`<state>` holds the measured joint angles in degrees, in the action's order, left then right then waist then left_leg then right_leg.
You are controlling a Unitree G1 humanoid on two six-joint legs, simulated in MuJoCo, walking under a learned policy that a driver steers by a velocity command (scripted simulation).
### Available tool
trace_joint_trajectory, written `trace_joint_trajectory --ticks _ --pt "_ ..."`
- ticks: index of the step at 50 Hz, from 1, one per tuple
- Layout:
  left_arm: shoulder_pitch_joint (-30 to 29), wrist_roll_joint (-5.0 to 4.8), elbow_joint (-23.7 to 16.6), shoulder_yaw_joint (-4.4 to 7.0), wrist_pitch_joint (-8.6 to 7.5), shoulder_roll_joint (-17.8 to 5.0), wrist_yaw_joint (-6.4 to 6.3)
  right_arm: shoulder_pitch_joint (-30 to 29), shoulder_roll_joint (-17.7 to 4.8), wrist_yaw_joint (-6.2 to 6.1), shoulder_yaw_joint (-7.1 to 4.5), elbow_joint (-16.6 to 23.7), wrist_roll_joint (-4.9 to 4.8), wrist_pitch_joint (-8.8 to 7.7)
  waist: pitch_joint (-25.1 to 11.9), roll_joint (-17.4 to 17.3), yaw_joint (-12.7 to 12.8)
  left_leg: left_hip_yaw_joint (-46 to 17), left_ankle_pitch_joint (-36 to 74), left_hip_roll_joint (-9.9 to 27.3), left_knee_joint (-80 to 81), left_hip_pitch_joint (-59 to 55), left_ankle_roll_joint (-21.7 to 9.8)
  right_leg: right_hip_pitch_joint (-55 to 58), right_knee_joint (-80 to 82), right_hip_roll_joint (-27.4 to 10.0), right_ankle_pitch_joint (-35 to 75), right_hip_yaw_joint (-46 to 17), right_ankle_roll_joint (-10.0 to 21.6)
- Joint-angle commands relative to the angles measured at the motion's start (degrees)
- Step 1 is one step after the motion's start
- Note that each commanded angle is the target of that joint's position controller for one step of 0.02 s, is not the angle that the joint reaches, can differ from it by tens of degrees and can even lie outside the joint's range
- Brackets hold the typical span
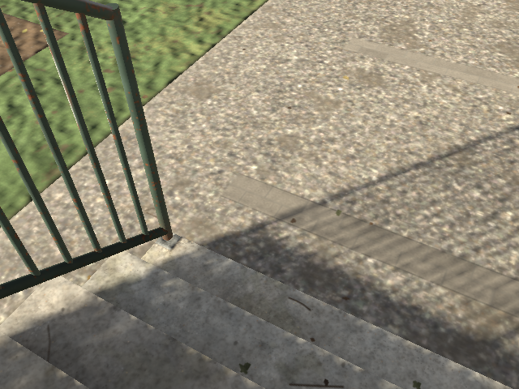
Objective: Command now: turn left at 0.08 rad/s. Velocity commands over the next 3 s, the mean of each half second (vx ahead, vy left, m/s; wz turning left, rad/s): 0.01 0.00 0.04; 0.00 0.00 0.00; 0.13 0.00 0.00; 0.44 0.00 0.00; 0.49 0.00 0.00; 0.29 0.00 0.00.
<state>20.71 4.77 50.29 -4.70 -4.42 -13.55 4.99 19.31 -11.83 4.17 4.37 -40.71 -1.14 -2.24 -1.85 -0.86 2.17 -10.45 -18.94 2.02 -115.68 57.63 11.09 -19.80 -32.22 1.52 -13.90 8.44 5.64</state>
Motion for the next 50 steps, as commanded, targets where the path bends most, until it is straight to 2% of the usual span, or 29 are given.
trace_joint_trajectory --ticks 1,2,3,4,6,7,8,10,13,15,16,17,18,19,21,24,27,30,34,35,37,39,42,43,44,45,46,48,50 --pt "1.51 -0.69 -1.76 1.11 -0.38 -7.86 0.39 2.52 -3.7 -0.47 -0.81 2.55 0.12 -0.63 2.97 5.45 -0.67 -2.68 -0.67 2.16 0.3 11.69 0.64 12.17 14.14 -17.76 1.24 -23.77 1.95" --pt "1.63 -0.59 -1.32 0.99 -0.51 -7.66 0.48 1.82 -3.35 -0.53 -0.8 2.36 0.14 -0.6 3.53 5.7 -0.39 -2.59 -1.14 2.41 0.64 11.25 0.3 11.71 14.68 -17.76 -0.65 -24.17 2.01" --pt "0.3 -1.63 -1.92 1.99 -0.83 -12.17 0.73 1.16 -4.4 0.12 -1.07 2.92 -0.08 -0.26 2.35 6.9 -2.13 3.89 -15.35 0.28 0.88 3.31 -0.13 7.19 17.37 -17.39 -0.66 -20.7 -0.34" --pt "1.25 -1.26 -1.63 2.89 -1.26 -13.76 0.16 0.63 -4.02 0.37 -0.75 3.23 0.08 0.04 2.79 6.74 -1.83 6.55 -20.27 0.15 0.03 -0.44 -0.99 4.54 17.93 -16.97 -2.13 -19.95 -0.47" --pt "0.21 -0.7 -2.13 2.85 -1.54 -12.16 -0.6 -0.93 -2.99 0.03 0.09 3.88 0.93 0.24 2.99 6.66 -1.17 6.72 -23.78 -0.28 1.75 -2.82 -2.34 6.04 18.76 -18.23 1.01 -19.8 1.94" --pt "4.49 -8.39 0.97 5.62 0.94 -10.85 -3.78 -11.31 -4.48 -6.61 -3.29 3.69 0.76 4.65 -0.8 3.21 2.35 16.68 -23.3 0.27 4.69 -3.66 -9.76 13.3 14.91 -19.25 38.1 -13.27 8.53" --pt "5.81 -6.89 0.81 5.67 2.3 -11.99 -5.13 -11.32 -3.2 -8.8 -2.1 5.78 0.93 6.11 -3.1 4.4 2.1 15.35 -27.92 -0.17 5.86 -2.6 -11.87 19.14 10.04 -19.34 55.22 -12.42 10.88" --pt "5.66 -4.91 0.89 6.08 4.02 -10.58 -6.27 -9.74 -0.53 -9.34 -1.36 4.74 1.31 6.85 -6.48 9.32 1.93 13.01 -33.45 -1.02 6.89 -4.45 -14.55 22.26 6.75 -19.92 60.98 -12.16 12.07" --pt "1.2 -4.18 -0.71 5.53 5.36 -8.13 -7.05 -6.98 0.44 -8.72 -1.14 2.67 0.79 6.6 -7.49 11.32 -0.9 12.27 -30.74 -1.63 15.5 -15.71 -15.4 13.53 9.22 -20.52 51.93 -10.92 10.81" --pt "-1.66 -6.2 -0.5 6.95 6.9 -9.92 -6.55 -5.02 2.18 -7.75 0.42 2.15 1.83 6.49 -3.91 12.78 -3.9 9.24 -31.99 -2.55 39.05 -28.32 -18.22 3.11 13.03 -19.16 41.1 -9.27 5.2" --pt "2.06 -6.65 0.2 7.61 7.82 -8.66 -6.17 -3.74 0.08 -7.21 0.33 0.31 2.43 6.65 0.04 4.7 -2.27 3.74 -21.19 -1.31 49.19 -29.99 -20.3 -0.88 9.9 -15.41 31.49 -6.87 1.83" --pt "0.42 -6.06 -3.93 7.63 7.44 -6.31 -5.6 -1.96 -8.21 -8.09 -1.74 -0.38 2.62 7.1 1.27 -15.1 -4.63 -17.48 -4.37 9.01 60.91 -35.77 -24.71 -16.47 2.1 -7.71 8.42 -4.81 -3.03" --pt "-6.02 -5.72 -5.97 8.6 7.39 -8.71 -5.29 2.28 -8.2 -8.7 -1.45 -1.43 4.48 6.71 2.35 -16.05 -9.98 -34.74 6.19 14.85 73.35 -37.31 -29.28 -23.84 -0.22 -3.91 -21.79 -18.36 -3.69" --pt "-5.57 -6.83 -6.03 9.01 6.43 -7.77 -4.28 3.64 -8.37 -9.38 -1.91 -3.76 6.04 5.56 3.91 -10.44 -9.54 -35.7 12.61 15.4 73.75 -39.08 -30.89 -27.26 -4.17 -0.92 -20.37 -28.04 -2.96" --pt "-5.95 -7.14 -5.68 8.92 5.65 -5.06 -3.9 -2.16 -6.23 -9.91 -1.75 -5.82 5.58 4.67 4.33 -6.04 -4.68 -24.23 16.15 12.92 67.9 -30.89 -28.51 -22.29 -12.96 1.24 -5.87 -29.24 -1.98" --pt "-4.57 -5.03 -4.39 9.53 10.08 -3.97 -6.1 -8.5 -0.96 -7.52 -1.1 -4.4 2.92 4.18 2.67 -4.27 -0.85 -11.72 -2.22 9.49 69.28 -16.59 -25.1 -10.86 -31.01 5.02 2.37 -20.41 -3.92" --pt "-5.61 -4.65 -5.62 9.33 11.61 -2.87 -7.35 -7.6 -1.45 -5.99 -1.85 -4.99 1.75 2.68 4.1 -4.74 -0.11 -10.92 -0.96 9.35 72.39 -18.9 -24.72 -16.5 -43.08 6.66 2.4 -19.98 -4.89" --pt "-5.0 -3.42 -5.76 9.5 11.61 -3.2 -7.83 -3.98 -3.51 -5.93 -3.3 -6.4 2.32 1.33 1.89 -4.77 -0.35 -7.87 8.65 10.37 71.0 -24.04 -25.9 -18.8 -49.52 7.35 5.37 -18.63 -5.95" --pt "-6.79 -3.8 -5.44 10.15 11.47 -4.78 -8.15 -2.59 -4.57 -6.01 -4.42 -6.92 2.65 0.3 0.14 -8.54 -2.47 -6.88 15.18 10.93 74.0 -31.1 -25.12 -18.85 -51.43 4.04 1.59 -18.66 -7.31" --pt "-4.93 -4.47 -5.79 9.66 11.67 -3.48 -7.68 -2.45 -4.9 -6.21 -4.03 -6.38 2.65 0.59 -0.15 -8.65 -0.52 -4.53 26.56 11.72 79.83 -28.77 -25.97 -12.81 -49.5 4.32 -6.03 -13.65 -7.04" --pt "-4.41 -4.88 -4.83 9.49 11.75 -3.49 -6.62 -3.33 -6.57 -6.64 -4.77 -5.97 3.05 0.78 -0.01 -7.33 -1.03 -5.06 25.88 12.37 78.66 -29.48 -27.67 -9.59 -50.29 3.56 -8.33 -13.05 -7.06" --pt "-4.2 -5.46 -5.66 8.01 11.5 -0.86 -5.43 -3.98 -6.86 -7.53 -4.93 -6.66 2.58 2.27 -0.15 -8.45 -0.45 -2.16 22.72 10.95 84.76 -32.26 -24.53 -5.16 -32.86 0.83 -28.86 -10.34 -7.1" --pt "-1.29 -6.63 -3.93 6.85 11.03 -0.48 -5.03 -1.66 -7.48 -7.73 -6.61 -8.51 2.33 5.72 0.12 -9.37 -3.71 -0.95 15.76 9.27 86.2 -37.01 -21.0 3.91 -5.4 1.64 -31.84 -7.01 -5.86" --pt "4.07 -6.26 -1.43 6.71 10.62 0.22 -4.88 -0.78 -7.92 -7.57 -7.48 -9.88 1.68 6.73 0.42 -5.15 -1.88 1.24 15.36 7.8 82.13 -35.56 -18.74 11.62 6.1 1.56 -19.61 -7.74 -4.49" --pt "5.65 -5.9 0.03 5.79 9.57 2.23 -5.08 0.26 -6.04 -7.07 -7.79 -10.99 1.78 7.18 1.54 0.01 -2.82 3.97 17.21 5.1 73.95 -31.87 -15.63 15.38 10.91 -1.69 -11.78 -17.43 -1.97" --pt "2.11 -5.56 -1.95 5.8 8.2 -2.13 -4.99 -5.19 -5.31 -6.44 -7.72 -6.92 -0.09 6.25 5.66 15.14 -2.8 9.79 -3.9 -0.38 79.96 -22.99 -11.42 8.36 11.55 -15.6 7.93 -37.17 2.1" --pt "-1.09 -4.84 -2.95 4.62 6.59 -0.11 -4.91 -8.74 -7.55 -6.4 -8.32 -8.74 -0.46 6.26 8.19 10.76 -2.18 9.1 -6.68 -0.25 76.27 -26.29 -10.3 6.99 12.7 -18.18 22.81 -36.43 2.16" --pt "-5.82 -4.12 -3.28 4.57 5.2 -2.27 -5.18 -7.1 -3.5 -5.06 -7.37 -12.19 -0.51 6.42 5.39 7.4 -4.91 8.9 1.01 -0.9 79.17 -39.19 -10.43 4.5 14.52 -14.58 20.25 -26.43 -0.39" --pt "-7.24 -5.05 -2.76 4.35 4.49 -2.26 -5.71 -7.96 -2.81 -4.49 -6.86 -13.59 0.53 6.48 4.33 8.45 -5.21 9.12 8.89 -1.61 81.71 -45.13 -11.25 5.36 15.25 -11.08 22.62 -20.31 -2.43"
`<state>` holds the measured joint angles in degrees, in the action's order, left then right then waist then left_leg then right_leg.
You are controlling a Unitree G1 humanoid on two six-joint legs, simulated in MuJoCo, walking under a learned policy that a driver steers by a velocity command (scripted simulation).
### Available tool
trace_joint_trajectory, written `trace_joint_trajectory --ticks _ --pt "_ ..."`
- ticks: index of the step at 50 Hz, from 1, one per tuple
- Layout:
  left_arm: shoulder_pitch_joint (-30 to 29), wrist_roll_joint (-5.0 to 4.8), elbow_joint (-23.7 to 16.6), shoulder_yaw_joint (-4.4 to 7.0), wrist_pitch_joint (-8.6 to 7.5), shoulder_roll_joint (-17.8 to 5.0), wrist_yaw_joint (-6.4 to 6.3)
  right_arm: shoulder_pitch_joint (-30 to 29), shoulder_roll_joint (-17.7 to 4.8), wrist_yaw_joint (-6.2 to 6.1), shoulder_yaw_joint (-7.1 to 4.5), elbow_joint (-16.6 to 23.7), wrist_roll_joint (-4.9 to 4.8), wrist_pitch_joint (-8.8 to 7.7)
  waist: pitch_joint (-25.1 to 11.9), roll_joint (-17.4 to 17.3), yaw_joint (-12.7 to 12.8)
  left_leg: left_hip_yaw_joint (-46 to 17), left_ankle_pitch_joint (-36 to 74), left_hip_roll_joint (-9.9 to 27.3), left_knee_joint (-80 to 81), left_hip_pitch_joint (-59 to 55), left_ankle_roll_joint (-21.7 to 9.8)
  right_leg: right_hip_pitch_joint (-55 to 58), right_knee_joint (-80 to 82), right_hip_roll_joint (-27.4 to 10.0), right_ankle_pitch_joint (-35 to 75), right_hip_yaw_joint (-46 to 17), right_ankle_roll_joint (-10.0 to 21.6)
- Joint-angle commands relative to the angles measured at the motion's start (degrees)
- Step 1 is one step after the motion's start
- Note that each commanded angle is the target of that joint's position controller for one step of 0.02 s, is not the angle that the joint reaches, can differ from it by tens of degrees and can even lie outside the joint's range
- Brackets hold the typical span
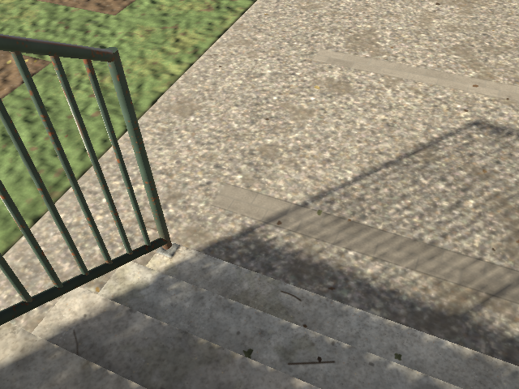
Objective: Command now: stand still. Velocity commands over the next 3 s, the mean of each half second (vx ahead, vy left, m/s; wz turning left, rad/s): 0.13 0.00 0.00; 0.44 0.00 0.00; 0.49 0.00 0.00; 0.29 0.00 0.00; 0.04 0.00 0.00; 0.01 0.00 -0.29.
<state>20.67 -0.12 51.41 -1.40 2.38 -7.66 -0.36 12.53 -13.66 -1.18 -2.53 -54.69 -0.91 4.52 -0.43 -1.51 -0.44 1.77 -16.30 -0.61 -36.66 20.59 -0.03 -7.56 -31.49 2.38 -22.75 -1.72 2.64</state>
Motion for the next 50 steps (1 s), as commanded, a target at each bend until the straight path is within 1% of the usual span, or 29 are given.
trace_joint_trajectory --ticks 1,4,6,7,8,10,14,17,18,20,21,22,23,24,25,27,29,30,32,33,36,38,39,42,46,47,48,49,50 --pt "-6.66 0.01 -3.4 0.8 -2.56 -7.02 -0.5 -1.06 -1.38 0.93 0.1 -0.56 0.62 -0.39 2.64 8.1 -2.29 -3.02 7.91 1.04 5.01 -9.21 -0.19 -5.01 14.31 -11.63 33.76 -9.07 0.38" --pt "0.27 0.02 0.08 0.59 -2.78 -5.24 -0.59 0.8 -1.59 0.21 0.35 -2.88 0.52 -0.97 2.43 6.91 0.61 -4.94 10.8 3.53 12.35 -13.31 0.59 -0.92 15.04 -11.03 33.26 -9.28 -0.74" --pt "1.36 0.11 1.69 0.37 -2.71 -4.27 -0.07 0.04 -2.52 0.02 0.12 -3.54 0.1 -1.66 2.45 7.51 1.51 -7.46 11.62 5.69 14.81 -15.84 0.19 -3.53 17.67 -8.32 18.75 -8.97 -0.22" --pt "-0.45 0.61 1.56 0.33 -2.39 -4.71 -0.06 -0.79 -3.57 -0.09 -0.18 -4.29 0.1 -1.61 3.83 4.61 1.18 -7.57 10.51 5.37 15.64 -14.13 -0.23 -4.55 18.65 -7.35 10.37 -8.29 0.12" --pt "-2.0 0.78 1.33 0.73 -2.23 -6.08 -0.06 -0.8 -3.45 0.0 -0.17 -4.67 0.39 -1.75 4.38 3.78 0.77 -7.52 10.0 5.27 16.72 -13.56 -0.43 -5.2 19.1 -7.16 6.11 -8.21 0.42" --pt "-3.0 0.82 1.44 0.85 -2.12 -6.13 0.12 0.01 -3.13 -0.02 -0.21 -6.0 0.6 -1.83 5.2 2.68 0.66 -7.26 8.84 4.97 17.61 -13.24 -0.34 -7.04 19.66 -7.47 2.61 -8.64 0.55" --pt "-2.2 0.82 2.58 2.84 -1.75 -10.42 0.11 -0.26 -2.92 -0.02 -0.46 -5.21 1.23 -2.07 6.33 6.83 1.33 -1.61 -6.74 -0.29 10.42 -8.13 -1.13 -8.91 22.04 -7.48 -19.01 -11.65 3.16" --pt "-0.45 0.67 2.89 4.06 -1.44 -11.29 -0.29 -1.2 -1.53 0.07 -0.4 -4.01 2.13 -2.32 10.25 9.05 2.47 3.29 -7.62 -2.22 3.37 -1.44 -1.77 -9.34 23.14 -10.71 -26.34 -15.31 6.62" --pt "-1.26 0.55 2.67 4.17 -1.49 -10.77 -0.34 -1.23 -1.14 -0.01 -0.48 -3.74 1.73 -2.95 9.98 8.33 1.95 2.55 -5.67 -0.96 5.56 -2.77 -2.28 -9.85 21.74 -10.66 -24.01 -15.34 7.15" --pt "-5.02 0.75 2.03 4.58 -1.48 -10.28 -0.72 7.62 -0.12 0.07 -0.54 -6.41 2.1 -3.32 8.46 7.05 -2.14 3.35 -6.14 -1.91 5.46 -14.13 -3.27 -17.99 16.48 -8.23 -20.66 -11.03 7.02" --pt "-8.52 0.64 0.59 4.52 -1.6 -9.61 -0.85 12.91 -1.19 0.11 -0.99 -7.75 2.03 -3.35 8.22 3.15 -5.08 -1.33 -10.1 -0.67 7.21 -19.28 -4.77 -24.71 10.42 -5.26 -18.55 -7.01 5.82" --pt "-11.09 0.34 -0.96 4.11 -1.73 -7.6 -0.78 18.04 -3.94 -0.12 -1.76 -8.61 2.01 -3.57 7.92 -5.99 -7.69 -15.84 -22.37 6.75 15.48 -24.51 -7.79 -33.65 -2.69 -0.29 -14.16 -0.78 3.76" --pt "-12.46 1.36 -2.32 4.1 -1.67 -7.13 -0.92 23.76 -8.05 0.1 -2.95 -10.27 1.09 -3.91 7.1 -12.61 -9.87 -34.31 -35.82 16.29 26.34 -24.4 -12.11 -38.18 -16.0 2.39 -12.95 3.66 2.42" --pt "-13.46 1.89 -2.41 4.63 -1.88 -8.8 -0.89 21.92 -7.09 0.16 -2.5 -9.38 0.97 -4.24 9.43 -5.58 -8.11 -39.18 -37.03 17.93 28.58 -19.76 -13.93 -39.03 -21.58 0.2 -8.97 -0.54 2.1" --pt "-12.59 1.63 -2.29 4.47 -2.2 -7.95 -0.5 18.22 -6.97 -0.02 -2.46 -8.19 1.22 -4.56 9.29 -3.61 -5.48 -38.16 -34.2 17.8 28.58 -16.22 -14.53 -37.69 -22.94 -1.63 -4.69 -1.62 1.52" --pt "-8.27 2.28 0.34 4.15 -2.45 -6.69 0.85 12.17 -6.34 0.07 -2.76 -5.19 2.01 -5.73 5.65 -4.35 -1.97 -29.14 -23.23 14.17 28.46 -7.44 -14.59 -28.12 -26.98 -2.96 3.49 0.31 -0.47" --pt "-5.22 3.39 2.55 4.36 -2.07 -7.21 1.31 12.37 -5.05 0.0 -3.05 -5.24 2.21 -6.85 3.62 -3.86 -0.2 -23.41 -13.7 12.37 26.1 -3.5 -14.45 -23.49 -32.59 -4.18 11.35 -0.66 -0.96" --pt "-5.29 3.19 2.42 4.5 -1.91 -7.8 1.23 12.92 -3.85 0.11 -2.68 -5.36 1.82 -7.37 3.93 -2.55 0.66 -21.99 -10.36 11.74 25.33 -3.76 -14.05 -24.95 -32.14 -4.85 14.13 -1.43 -1.04" --pt "-7.05 3.34 2.52 4.56 -1.48 -8.12 1.08 15.23 -3.53 0.03 -2.56 -5.12 1.6 -7.87 4.76 -1.51 0.53 -20.41 -5.16 11.89 22.29 -4.98 -14.9 -27.91 -32.41 -5.27 17.13 -1.36 -1.38" --pt "-8.04 3.1 2.48 5.28 -1.51 -8.95 1.15 17.47 -3.76 -0.05 -2.48 -5.58 1.66 -8.37 5.43 -0.15 -0.06 -19.55 -5.13 10.47 19.11 -8.6 -15.56 -32.55 -29.76 -5.39 22.14 -3.09 -1.5" --pt "-14.39 3.44 0.31 6.18 -2.05 -9.99 1.35 23.58 -2.59 -0.61 -2.16 -7.91 2.03 -10.0 5.53 -2.09 -2.86 -21.0 -5.95 11.34 11.16 -16.53 -15.01 -41.76 -23.03 -7.3 29.85 -7.11 -1.92" --pt "-17.51 3.52 -0.85 5.91 -2.36 -8.58 2.0 21.98 -2.1 -1.5 -1.5 -6.73 2.83 -10.19 6.64 -1.6 -3.75 -18.27 -6.45 8.92 6.72 -7.45 -14.57 -35.76 -16.32 -5.96 38.79 -4.04 -2.77" --pt "-19.02 4.06 -2.03 5.43 -2.41 -7.69 2.59 20.12 -1.6 -1.74 -1.16 -6.43 2.53 -10.09 5.69 -2.14 -3.67 -17.06 -8.6 8.06 2.84 -3.93 -14.1 -32.0 -13.81 -5.59 43.57 -3.15 -3.06" --pt "-20.96 2.89 -2.76 4.8 -2.13 -6.37 3.28 19.33 -2.78 -1.4 -0.59 -4.87 2.51 -9.52 6.09 -2.26 -5.93 -14.66 -9.76 5.61 -2.73 2.55 -12.63 -23.24 -6.97 -3.89 42.76 0.12 -3.13" --pt "-23.24 -0.11 -4.48 3.94 -3.46 -5.85 3.06 19.09 -3.98 -2.47 -0.61 -5.07 3.37 -7.9 9.11 -3.45 -9.05 -14.1 -1.48 6.24 -12.4 2.74 -11.57 -15.19 5.72 -4.85 40.98 0.73 -2.63" --pt "-16.87 -0.04 -2.67 4.25 -3.26 -6.12 2.37 17.29 -4.65 -2.63 -0.67 -5.18 3.61 -7.24 6.47 -4.65 -6.59 -13.05 5.31 7.56 -18.56 5.85 -11.43 -6.83 0.32 -2.96 41.49 5.16 -2.17" --pt "-5.81 -0.24 1.49 4.76 -3.33 -7.52 1.79 17.57 -3.74 -2.44 -0.4 -5.61 3.84 -6.76 3.52 -2.35 -2.48 -11.04 11.88 5.38 -29.34 4.26 -11.27 0.0 3.78 -3.55 40.98 4.34 -1.24" --pt "2.03 -0.18 4.31 5.6 -3.78 -9.41 1.09 18.18 -4.92 -3.32 -0.85 -6.43 3.94 -6.15 3.61 1.66 1.89 -9.26 14.45 2.65 -41.83 -0.66 -11.4 1.9 22.23 -6.69 41.85 1.83 -0.09" --pt "8.51 1.0 6.99 6.54 -3.65 -11.09 0.9 19.08 -5.39 -3.11 -1.8 -7.94 3.28 -6.17 0.75 7.5 4.33 -5.89 3.78 -1.27 -57.54 6.94 -10.73 14.62 21.44 -6.47 44.04 4.9 -0.32"
Over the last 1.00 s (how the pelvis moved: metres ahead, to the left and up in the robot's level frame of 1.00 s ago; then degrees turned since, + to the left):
-0.17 0.04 0.19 -2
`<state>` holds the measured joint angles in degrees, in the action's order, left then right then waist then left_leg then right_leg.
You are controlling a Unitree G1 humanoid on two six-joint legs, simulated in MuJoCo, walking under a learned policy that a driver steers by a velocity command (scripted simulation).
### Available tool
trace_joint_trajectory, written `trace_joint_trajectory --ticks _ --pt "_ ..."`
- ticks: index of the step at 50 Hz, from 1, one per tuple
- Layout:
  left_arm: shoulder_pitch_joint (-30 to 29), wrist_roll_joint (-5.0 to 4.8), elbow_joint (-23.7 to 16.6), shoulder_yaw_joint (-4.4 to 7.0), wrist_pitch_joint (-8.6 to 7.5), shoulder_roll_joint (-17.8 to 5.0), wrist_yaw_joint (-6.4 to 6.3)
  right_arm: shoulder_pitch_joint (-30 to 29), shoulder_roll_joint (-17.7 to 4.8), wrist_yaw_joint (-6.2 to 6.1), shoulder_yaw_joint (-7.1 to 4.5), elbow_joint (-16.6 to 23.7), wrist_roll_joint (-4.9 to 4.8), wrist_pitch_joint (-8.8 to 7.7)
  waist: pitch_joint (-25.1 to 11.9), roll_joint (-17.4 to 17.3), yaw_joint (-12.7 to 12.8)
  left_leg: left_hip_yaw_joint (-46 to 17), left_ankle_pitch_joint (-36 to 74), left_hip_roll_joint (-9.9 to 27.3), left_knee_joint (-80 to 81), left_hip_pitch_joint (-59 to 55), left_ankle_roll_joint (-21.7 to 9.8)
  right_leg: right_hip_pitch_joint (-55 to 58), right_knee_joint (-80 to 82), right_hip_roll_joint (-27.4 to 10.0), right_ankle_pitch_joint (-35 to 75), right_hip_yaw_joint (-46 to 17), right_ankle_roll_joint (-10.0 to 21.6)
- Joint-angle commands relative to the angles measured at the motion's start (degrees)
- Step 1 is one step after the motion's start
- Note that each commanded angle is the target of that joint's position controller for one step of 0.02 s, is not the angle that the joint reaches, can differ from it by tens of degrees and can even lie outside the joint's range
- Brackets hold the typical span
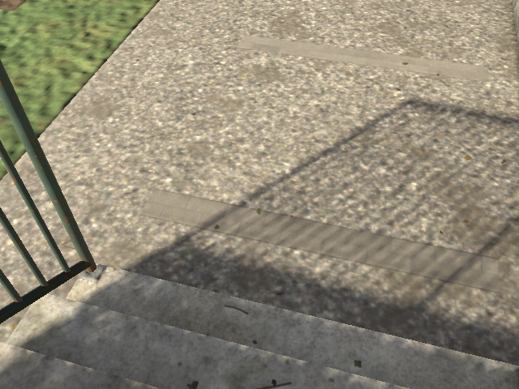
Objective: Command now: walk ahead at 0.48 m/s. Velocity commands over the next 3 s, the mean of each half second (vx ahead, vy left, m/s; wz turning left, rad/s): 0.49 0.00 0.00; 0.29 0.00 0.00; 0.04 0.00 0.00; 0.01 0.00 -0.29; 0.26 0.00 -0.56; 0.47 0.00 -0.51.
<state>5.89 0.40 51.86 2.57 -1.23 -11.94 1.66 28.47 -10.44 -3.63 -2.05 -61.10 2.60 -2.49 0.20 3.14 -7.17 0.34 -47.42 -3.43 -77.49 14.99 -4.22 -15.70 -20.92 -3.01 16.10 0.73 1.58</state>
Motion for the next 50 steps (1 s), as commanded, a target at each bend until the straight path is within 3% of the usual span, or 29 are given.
trace_joint_trajectory --ticks 1,2,3,4,5,6,7,9,11,12,14,16,19,23,25,27,28,29,30,31,32,33,34,35,36,39,41,46,50 --pt "30.11 0.54 8.65 2.4 -0.77 -9.08 -0.15 7.35 -2.22 0.28 -1.9 -1.69 -1.69 0.22 -5.82 11.06 9.96 -4.94 -7.54 -5.7 -44.75 33.71 -4.34 40.55 -14.59 -10.37 36.18 -6.87 3.43" --pt "29.26 -0.26 7.52 1.92 -0.6 -10.16 0.46 8.58 -4.62 -0.53 -1.67 1.33 -4.11 -0.79 -10.98 10.21 7.45 -3.62 -4.8 -1.25 -50.81 47.53 -5.02 47.99 -23.23 -15.9 36.45 -10.73 3.77" --pt "29.34 -0.76 7.06 1.45 -0.16 -8.23 0.47 5.58 -5.49 -0.54 -1.63 0.91 -4.24 -1.11 -10.38 6.6 9.49 -2.9 2.32 -0.34 -50.52 52.12 -5.15 42.3 -18.6 -17.73 23.51 -12.09 6.26" --pt "27.74 -0.37 6.66 2.32 -0.14 -11.07 -0.84 -2.59 -5.79 -0.15 -1.46 4.62 -3.92 -0.77 -9.63 13.79 11.43 -0.24 8.17 0.74 -47.73 56.42 -3.22 34.39 -6.13 -23.82 -12.1 -23.86 14.53" --pt "24.0 0.14 5.64 0.66 -0.3 -5.28 -1.25 -7.5 -8.01 0.46 -2.19 3.46 -1.21 0.24 -0.97 1.93 9.88 -5.08 18.28 4.5 -37.87 54.1 -2.74 21.78 -2.0 -19.12 -29.04 -22.1 14.48" --pt "23.93 1.55 6.48 0.08 -0.74 -4.8 -1.19 -9.28 -6.88 1.15 -2.2 3.7 -0.71 1.39 3.68 4.67 9.58 -5.39 19.55 4.46 -33.44 50.05 -1.89 10.71 -2.39 -19.32 -28.21 -24.75 15.56" --pt "24.98 1.87 8.84 -1.11 -1.9 -1.85 -1.39 -10.15 -4.35 1.19 -1.72 3.09 -0.25 1.77 8.76 0.39 7.35 -8.54 24.5 4.7 -29.37 51.69 -1.49 5.19 -7.1 -16.52 -17.98 -21.32 13.43" --pt "16.06 1.08 5.92 -2.72 -3.52 -0.77 -2.14 -14.04 -2.93 2.85 -1.05 5.42 -0.54 1.55 11.02 -4.15 1.29 -5.2 43.95 5.59 6.85 34.11 0.96 -15.34 -1.66 -8.64 -19.43 -9.61 7.66" --pt "16.32 0.1 5.74 -1.53 -3.95 -6.31 -2.71 -13.31 -2.23 3.99 -1.19 2.91 1.97 2.19 5.46 2.57 1.73 0.34 55.65 4.34 15.12 16.5 1.61 -18.36 -1.95 -7.25 -9.46 -9.44 9.29" --pt "18.12 0.11 6.33 -0.8 -3.75 -8.25 -2.56 -6.24 -2.42 4.09 -1.52 -0.32 1.07 3.06 0.58 6.86 0.64 0.77 59.17 3.56 6.77 14.87 1.06 -13.14 -5.98 -9.17 -5.27 -10.95 9.37" --pt "26.58 -0.2 9.45 -1.69 -3.36 -2.94 -3.24 -16.67 -5.22 3.83 -2.33 3.02 0.61 2.64 6.55 1.28 5.25 -6.61 61.01 6.79 15.48 38.02 -0.22 6.17 -9.8 -9.25 -15.41 -16.0 10.56" --pt "31.55 1.1 10.61 -1.95 -3.68 -1.67 -3.69 -27.24 -4.1 3.7 -2.12 5.64 0.49 0.85 8.77 -0.9 10.35 -5.52 64.54 5.75 26.41 45.8 0.06 14.11 -13.92 -7.12 -24.17 -16.83 11.19" --pt "26.3 1.11 8.67 -1.94 -3.78 -2.69 -3.51 -31.66 -1.9 5.56 -0.74 7.73 0.16 -0.33 8.99 -3.76 10.4 -0.71 80.54 6.13 39.93 23.63 0.15 -3.07 -14.32 -5.1 -36.65 -12.36 10.13" --pt "30.18 2.56 10.47 -1.91 -2.58 -1.82 -2.83 -35.47 -3.1 5.84 0.08 10.75 -2.29 -0.03 13.01 -0.71 15.99 1.25 71.62 6.84 50.64 18.76 0.14 3.07 -21.98 -3.56 -25.83 -10.55 8.98" --pt "31.53 3.47 11.68 -1.97 -1.2 -2.13 -3.86 -31.3 -3.8 4.54 0.06 9.88 -2.5 -0.06 12.9 -0.7 16.53 1.47 66.79 7.89 59.02 14.37 -0.04 8.58 -29.41 -2.73 -13.59 -9.24 8.76" --pt "30.29 3.37 12.44 -0.98 -0.59 -5.06 -4.64 -10.03 -7.63 3.35 -1.84 4.01 -2.52 -0.46 4.3 -1.55 7.1 1.93 68.48 8.29 65.05 -6.86 -0.93 6.23 -52.03 -2.45 -4.96 -7.96 10.06" --pt "29.89 2.5 13.0 -0.75 -0.5 -4.95 -4.21 -1.9 -9.5 3.36 -2.95 1.05 -1.25 -0.14 0.18 -7.03 2.79 2.71 71.93 8.29 63.78 -20.86 -1.24 -2.41 -69.62 2.47 -19.94 -3.19 8.72" --pt "28.12 1.29 11.68 0.58 -0.83 -4.21 -3.94 5.16 -12.04 4.27 -3.47 -0.94 -1.25 0.06 -4.3 -14.9 0.9 -2.94 90.42 14.69 49.74 -36.26 -2.94 -19.74 -90.59 10.24 -65.07 -0.7 6.7" --pt "36.41 -1.59 9.3 0.42 -1.32 -3.91 -4.73 4.52 -11.03 5.22 -2.17 0.19 -1.84 -0.53 -12.03 -13.91 5.96 -10.84 101.44 23.71 34.35 -48.69 -5.49 -31.6 -88.06 6.96 -66.74 -7.09 6.04" --pt "32.72 -2.04 7.64 -0.03 -1.16 -4.25 -5.15 3.3 -13.04 4.96 -3.31 0.79 -3.3 -0.15 -14.45 -16.06 4.14 -18.44 81.92 28.68 40.77 -48.13 -13.48 -39.21 -86.62 4.77 -62.78 -4.44 4.6" --pt "26.95 0.64 7.16 0.17 0.02 -4.98 -5.12 -0.21 -11.77 3.95 -3.61 1.91 -3.57 0.07 -7.47 -13.97 3.83 -21.99 60.02 28.83 49.67 -34.4 -17.3 -41.54 -86.13 2.65 -55.9 -3.14 3.35" --pt "23.08 2.04 6.79 0.68 0.6 -6.88 -4.23 -7.5 -6.0 3.72 -1.54 5.05 -3.29 -0.06 -2.76 -3.66 6.7 -16.58 49.61 24.57 55.22 -19.12 -14.2 -32.68 -72.31 0.96 -44.93 -5.0 2.65" --pt "22.38 2.94 7.47 1.11 1.04 -5.64 -4.05 -7.63 -6.15 3.13 -1.1 4.13 -2.12 -1.1 0.42 -7.85 7.54 -18.52 64.18 26.58 51.59 -8.64 -15.3 -27.46 -65.62 1.03 -40.23 -8.78 1.83" --pt "20.33 2.56 7.23 0.41 1.97 -2.71 -3.95 -7.07 -4.0 2.6 -0.13 3.35 -2.82 -1.9 4.58 -4.12 9.45 -10.53 72.36 21.62 52.07 3.47 -12.11 -20.6 -51.92 0.38 -32.51 -9.25 -0.27" --pt "20.76 3.09 7.43 -0.03 3.05 -0.05 -3.72 -6.49 -3.81 2.46 0.38 2.63 -2.92 -2.4 3.74 -6.46 9.87 -8.0 76.91 19.31 52.59 7.46 -11.43 -14.55 -46.73 1.7 -30.07 -6.38 -1.36" --pt "27.24 1.9 10.66 0.23 4.06 -1.63 -3.2 -7.06 -8.1 2.97 -0.49 3.43 -2.31 -2.99 -2.88 -9.14 13.32 -3.4 84.74 15.04 46.27 8.14 -9.27 -9.31 -45.72 3.84 -15.05 -2.56 0.54" --pt "17.85 2.45 7.54 1.33 3.24 -4.52 -3.23 -1.75 -6.01 2.44 -0.28 0.95 -3.57 -3.53 -1.33 -7.59 9.92 -8.68 69.42 15.76 41.85 0.09 -8.9 -21.04 -40.43 2.17 -8.92 -9.22 1.77" --pt "6.46 3.05 3.79 -0.04 2.39 -1.26 -1.5 -2.63 -2.35 0.9 1.48 1.19 -2.97 -2.13 2.91 -5.28 8.14 -8.73 36.62 12.18 34.94 10.81 -6.78 -13.14 -21.04 1.83 8.31 -5.83 -0.17" --pt "5.39 -0.47 2.8 -0.79 2.11 -2.13 -1.31 -0.63 -3.74 -0.04 2.36 0.98 -0.87 0.1 7.03 -7.02 4.01 -7.54 39.18 10.52 27.23 12.75 -6.69 -3.41 -1.27 0.21 3.23 -4.23 -1.45"
Over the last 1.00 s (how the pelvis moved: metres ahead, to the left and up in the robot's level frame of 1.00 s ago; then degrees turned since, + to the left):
0.19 -0.04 -0.13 -2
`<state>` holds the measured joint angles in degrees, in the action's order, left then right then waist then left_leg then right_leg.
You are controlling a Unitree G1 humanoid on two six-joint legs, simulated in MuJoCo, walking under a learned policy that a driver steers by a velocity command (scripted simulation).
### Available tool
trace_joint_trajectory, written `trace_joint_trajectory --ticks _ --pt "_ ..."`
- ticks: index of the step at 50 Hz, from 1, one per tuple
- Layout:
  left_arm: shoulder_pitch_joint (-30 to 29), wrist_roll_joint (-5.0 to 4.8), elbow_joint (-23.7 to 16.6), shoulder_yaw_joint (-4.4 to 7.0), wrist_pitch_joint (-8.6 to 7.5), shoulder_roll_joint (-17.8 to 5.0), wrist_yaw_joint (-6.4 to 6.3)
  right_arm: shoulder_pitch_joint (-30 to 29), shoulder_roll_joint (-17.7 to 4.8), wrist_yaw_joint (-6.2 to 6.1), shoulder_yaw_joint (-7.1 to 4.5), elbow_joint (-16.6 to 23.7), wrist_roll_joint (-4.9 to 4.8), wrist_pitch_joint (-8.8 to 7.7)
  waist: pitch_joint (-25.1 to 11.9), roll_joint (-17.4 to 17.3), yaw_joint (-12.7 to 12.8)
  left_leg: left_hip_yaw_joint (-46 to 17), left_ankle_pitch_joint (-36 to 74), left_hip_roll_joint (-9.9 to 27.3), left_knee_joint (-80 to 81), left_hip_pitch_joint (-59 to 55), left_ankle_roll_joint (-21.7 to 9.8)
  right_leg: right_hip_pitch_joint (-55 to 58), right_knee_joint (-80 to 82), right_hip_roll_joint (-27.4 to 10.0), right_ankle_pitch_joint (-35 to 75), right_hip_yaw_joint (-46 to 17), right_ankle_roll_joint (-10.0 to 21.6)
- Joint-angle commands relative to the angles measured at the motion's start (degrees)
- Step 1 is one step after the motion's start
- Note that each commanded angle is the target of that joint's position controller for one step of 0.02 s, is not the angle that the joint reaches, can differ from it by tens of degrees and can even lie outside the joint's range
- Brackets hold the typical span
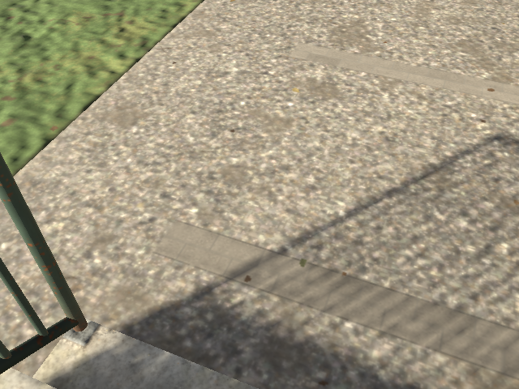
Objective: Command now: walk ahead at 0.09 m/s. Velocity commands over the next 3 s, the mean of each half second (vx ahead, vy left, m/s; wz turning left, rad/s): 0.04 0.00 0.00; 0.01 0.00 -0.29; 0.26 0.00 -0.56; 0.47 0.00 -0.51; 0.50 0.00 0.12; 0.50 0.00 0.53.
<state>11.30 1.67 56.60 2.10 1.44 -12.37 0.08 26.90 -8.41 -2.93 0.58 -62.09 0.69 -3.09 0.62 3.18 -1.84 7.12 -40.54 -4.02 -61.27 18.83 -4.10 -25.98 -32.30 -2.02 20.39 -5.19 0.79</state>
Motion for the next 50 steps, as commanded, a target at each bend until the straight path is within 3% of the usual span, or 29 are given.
trace_joint_trajectory --ticks 1,4,5,6,7,9,10,11,14,16,20,26,29,30,31,33,35,36,37,38,39,40,41,42,43,44,45,47,50 --pt "0.49 -1.88 -1.87 -0.02 -1.05 -2.52 0.56 2.12 -6.42 -1.02 -0.43 1.86 1.24 1.36 7.24 -4.94 -2.12 -16.66 32.53 11.99 8.54 8.04 -7.46 7.92 14.1 -2.17 -0.48 1.87 -0.29" --pt "17.67 -1.41 5.73 1.16 -1.92 -5.64 1.52 3.5 -6.63 -1.24 -0.04 1.56 1.38 3.44 2.29 2.78 2.03 -12.81 27.51 6.79 -11.27 12.21 -6.52 28.75 22.67 -3.39 7.56 7.3 0.87" --pt "24.15 -1.79 8.3 1.58 -2.79 -8.33 2.11 7.1 -5.8 -0.7 -0.63 1.64 0.68 3.14 -3.03 10.67 3.09 -7.97 -1.26 0.4 -29.7 21.71 -4.36 40.33 13.57 -10.37 36.01 1.14 1.81" --pt "25.5 -2.41 8.28 0.65 -2.33 -7.28 2.37 9.09 -4.83 -0.92 -0.99 1.65 -2.39 3.2 -10.25 13.38 2.67 -3.68 -22.78 -2.88 -51.09 34.24 -2.27 51.06 -4.12 -17.02 43.39 -1.85 5.25" --pt "24.89 -3.75 7.85 0.28 -1.7 -6.4 2.61 5.88 -4.86 -1.06 -0.82 2.42 -3.05 3.34 -12.86 9.39 4.04 -4.93 -21.53 -1.26 -58.15 40.45 -2.02 48.94 -4.21 -18.19 25.53 -4.55 7.96" --pt "20.23 -2.57 5.79 0.67 -0.88 -9.29 0.34 -6.43 -6.13 -0.76 -0.85 6.81 -0.72 3.83 -7.76 7.88 6.14 -5.55 -6.36 0.42 -62.21 47.98 0.42 35.33 13.12 -23.79 -21.67 -18.53 17.34" --pt "14.46 -1.3 4.21 -0.2 -0.4 -6.73 -0.44 -13.06 -7.7 -0.55 -1.24 8.21 1.14 4.9 -0.63 1.07 4.63 -8.11 1.66 1.62 -63.49 47.15 1.05 24.06 17.0 -20.5 -35.38 -15.07 17.29" --pt "12.67 -0.54 3.61 -0.86 -0.35 -6.25 -0.99 -14.84 -6.13 -0.24 -0.95 9.64 1.36 5.94 1.53 1.64 3.84 -8.83 4.86 2.12 -61.48 43.45 1.87 15.25 18.41 -20.36 -40.55 -15.66 17.94" --pt "11.78 -0.28 2.92 -2.11 -1.48 -4.72 -1.09 -12.3 -2.61 -0.8 -0.47 9.25 1.09 8.08 3.96 -0.66 1.37 -7.38 10.53 -1.28 -64.27 36.08 3.3 1.6 17.18 -13.24 -32.47 -8.39 15.61" --pt "13.87 -0.91 4.41 -3.08 -2.49 -2.79 -1.5 -14.75 -1.92 -0.72 -0.3 12.13 1.23 7.82 4.94 -0.58 1.32 -11.44 13.54 -2.33 -66.1 43.79 4.51 5.43 13.17 -12.23 -29.91 -8.88 14.62" --pt "16.42 -0.99 4.18 -3.42 -3.0 -3.82 -1.96 -18.91 -2.26 -1.13 -0.07 15.97 1.0 7.95 2.44 -0.45 2.65 -12.19 13.28 -2.55 -68.3 47.72 6.18 10.73 12.12 -12.5 -27.63 -10.15 15.46" --pt "19.78 -0.31 3.07 -2.88 -3.45 -5.56 -3.34 -24.28 -3.27 -1.15 0.26 21.0 0.5 8.41 0.45 1.42 5.46 -13.37 8.74 0.35 -67.13 47.27 6.63 17.93 12.68 -14.37 -19.17 -10.99 16.85" --pt "16.53 0.33 -0.51 -1.57 -2.38 -9.29 -3.03 -26.26 -3.56 -0.64 1.09 23.92 -0.23 8.22 -1.72 2.69 5.44 -7.09 0.31 3.37 -61.74 34.8 4.28 14.33 17.6 -16.04 -1.84 -7.55 18.39" --pt "18.33 10.64 0.83 -0.7 -8.01 -12.79 -1.75 -27.38 -5.33 2.85 3.45 32.78 -0.37 7.73 5.0 3.25 3.99 -15.31 3.05 6.56 -57.98 39.79 2.81 8.18 16.58 -19.91 -6.02 -14.43 13.99" --pt "16.85 9.43 -0.58 0.16 -9.96 -13.67 -1.6 -25.88 -6.79 4.09 3.18 33.37 -0.19 7.29 -0.49 -1.02 4.26 -13.11 0.01 5.72 -52.9 38.33 2.44 11.71 17.11 -20.47 -6.94 -12.13 14.18" --pt "21.35 5.34 0.07 1.54 -10.82 -14.36 -2.31 -27.66 -5.82 4.53 3.86 38.35 -0.01 7.35 -3.45 3.78 6.18 -12.01 -13.71 4.32 -38.76 37.45 1.18 15.36 20.34 -19.66 -12.25 -14.25 13.54" --pt "17.18 5.26 -3.95 3.0 -9.76 -16.99 -2.04 -23.83 -6.26 5.37 4.03 39.08 -0.29 7.03 -8.41 6.63 4.85 -6.92 -16.39 0.82 -28.1 25.93 -0.78 11.77 25.17 -19.41 -13.87 -13.37 14.29" --pt "11.95 5.61 -7.49 3.85 -8.82 -18.85 -1.08 -21.5 -7.75 5.53 3.13 39.43 -1.75 6.33 -11.28 8.9 2.69 -6.34 -11.68 -0.78 -20.95 17.36 -2.32 8.49 27.71 -20.52 -8.37 -12.95 16.77" --pt "6.96 4.5 -10.05 4.41 -7.74 -19.11 0.45 -19.8 -12.34 5.4 0.75 38.45 -3.5 5.47 -14.54 6.44 0.32 -5.98 -8.02 -2.26 -5.66 8.68 -5.16 7.14 26.84 -19.13 -10.08 -10.57 18.83" --pt "8.15 7.0 -14.68 1.29 -6.69 -8.28 1.72 -8.82 -15.69 4.28 -1.1 34.5 -1.28 3.61 -22.32 -7.67 -1.25 -25.65 21.91 4.12 5.69 -10.1 -18.6 -2.84 14.94 -9.31 -23.94 -4.83 14.41" --pt "1.13 6.51 -20.7 -0.42 -5.63 -1.33 2.03 15.18 -16.16 1.82 -1.2 28.13 4.82 1.69 -10.3 -18.45 -13.06 -71.81 50.05 23.48 23.94 -26.64 -36.73 -41.48 -5.35 10.63 -58.14 -8.52 3.81" --pt "-6.23 2.98 -24.44 -3.16 -5.44 2.51 -0.41 20.55 -13.27 1.81 -1.0 26.91 9.75 1.99 -0.22 -5.64 -20.54 -78.62 64.23 27.27 27.64 -35.38 -32.63 -62.57 -10.26 14.97 -52.25 -31.96 -2.24" --pt "-11.39 1.59 -26.67 -4.2 -6.01 5.05 -1.17 15.09 -12.74 3.88 -1.28 27.25 9.61 1.83 3.92 -12.38 -17.99 -72.13 69.33 28.35 27.23 -31.33 -27.1 -68.45 -11.13 14.0 -45.81 -36.27 -5.45" --pt "-10.42 1.48 -26.87 -2.1 -6.58 -0.82 -2.14 2.3 -13.71 5.61 -2.01 28.55 7.45 1.88 -1.73 -17.49 -10.95 -59.18 63.4 24.75 21.96 -21.14 -21.96 -59.47 -16.19 13.45 -43.41 -31.22 -7.86" --pt "-2.53 2.12 -24.36 -0.68 -7.09 -5.96 -3.29 -9.79 -12.48 7.15 -2.21 29.68 5.28 2.36 -5.68 -17.66 -2.22 -40.73 58.64 19.87 17.26 -7.22 -15.91 -46.3 -26.52 13.82 -40.79 -20.49 -8.28" --pt "7.46 2.78 -20.0 0.63 -5.78 -11.46 -2.55 -16.15 -12.72 8.01 -3.18 29.88 3.49 2.89 -7.59 -13.61 3.04 -28.49 47.78 16.66 16.3 10.2 -13.67 -33.45 -43.54 13.76 -38.05 -9.66 -9.58" --pt "11.28 3.47 -18.17 0.52 -3.06 -12.28 -1.34 -21.79 -11.2 8.57 -2.73 30.69 4.2 3.14 -8.12 -13.0 5.99 -24.43 39.89 15.67 20.56 24.77 -13.72 -26.35 -59.94 14.6 -35.26 -4.35 -9.53" --pt "10.5 3.03 -18.39 0.18 -0.58 -11.89 -0.07 -31.17 -8.64 7.95 -1.19 31.59 4.47 1.71 -7.86 -4.69 9.85 -22.16 37.47 17.02 25.09 29.24 -11.29 -24.17 -75.02 13.0 -25.35 -5.15 -7.11" --pt "10.88 1.65 -18.97 -0.07 -0.67 -10.19 2.0 -24.48 -9.06 4.01 -0.41 26.13 3.23 -2.87 -9.09 1.29 6.87 -11.7 49.87 13.83 21.12 16.91 -8.24 -24.2 -79.18 9.44 -17.39 -2.1 -5.07"
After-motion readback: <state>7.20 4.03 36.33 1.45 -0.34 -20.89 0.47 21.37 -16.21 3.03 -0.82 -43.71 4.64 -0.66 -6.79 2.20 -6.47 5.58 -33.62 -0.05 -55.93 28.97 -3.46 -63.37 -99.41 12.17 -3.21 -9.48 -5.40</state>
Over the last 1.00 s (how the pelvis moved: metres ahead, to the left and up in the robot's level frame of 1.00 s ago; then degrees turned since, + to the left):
0.50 0.01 -0.31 1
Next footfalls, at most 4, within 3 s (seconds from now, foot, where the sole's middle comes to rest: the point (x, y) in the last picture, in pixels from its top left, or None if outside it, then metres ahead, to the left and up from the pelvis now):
0.08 right None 0.15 -0.11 -0.88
0.74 left None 0.02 0.21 -0.69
1.40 right None -0.03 -0.05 -0.69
1.72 left None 0.24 0.05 -0.88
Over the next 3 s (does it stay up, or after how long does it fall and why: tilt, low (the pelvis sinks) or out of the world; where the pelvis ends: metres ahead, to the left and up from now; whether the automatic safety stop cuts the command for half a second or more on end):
stays up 0.70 -0.47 -0.48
